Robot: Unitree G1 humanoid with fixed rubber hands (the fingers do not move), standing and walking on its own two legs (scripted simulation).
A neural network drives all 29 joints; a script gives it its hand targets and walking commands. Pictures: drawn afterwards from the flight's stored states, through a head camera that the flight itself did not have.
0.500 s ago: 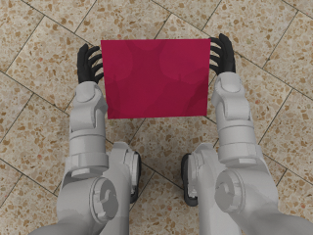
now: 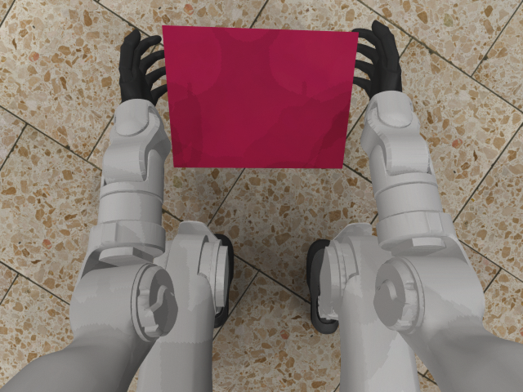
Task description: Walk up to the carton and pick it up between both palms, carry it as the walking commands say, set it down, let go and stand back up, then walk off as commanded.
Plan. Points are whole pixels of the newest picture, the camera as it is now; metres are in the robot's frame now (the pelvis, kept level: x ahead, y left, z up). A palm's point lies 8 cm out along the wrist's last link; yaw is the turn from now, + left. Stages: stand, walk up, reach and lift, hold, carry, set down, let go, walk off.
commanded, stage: set down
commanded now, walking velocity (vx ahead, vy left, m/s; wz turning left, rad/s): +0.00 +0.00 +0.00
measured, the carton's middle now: (257, 98) +0.51 +0.03 -0.24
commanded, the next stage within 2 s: none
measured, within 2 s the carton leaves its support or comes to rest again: rests again in 1.98 s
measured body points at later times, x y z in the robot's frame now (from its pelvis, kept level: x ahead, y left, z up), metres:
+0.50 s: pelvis +0.01 +0.00 -0.03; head +0.34 +0.00 +0.28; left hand +0.51 +0.19 -0.17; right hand +0.53 -0.14 -0.17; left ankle +0.11 +0.12 -0.37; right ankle +0.10 -0.12 -0.37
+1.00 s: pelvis +0.01 +0.00 -0.03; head +0.35 +0.00 +0.26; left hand +0.51 +0.20 -0.19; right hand +0.54 -0.12 -0.18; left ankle +0.11 +0.12 -0.37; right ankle +0.10 -0.12 -0.37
